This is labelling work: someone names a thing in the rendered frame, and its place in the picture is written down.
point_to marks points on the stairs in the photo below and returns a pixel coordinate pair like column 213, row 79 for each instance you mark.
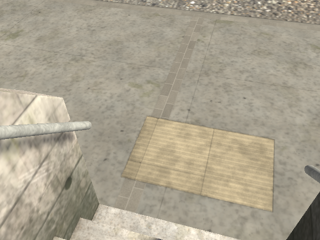
column 111, row 223

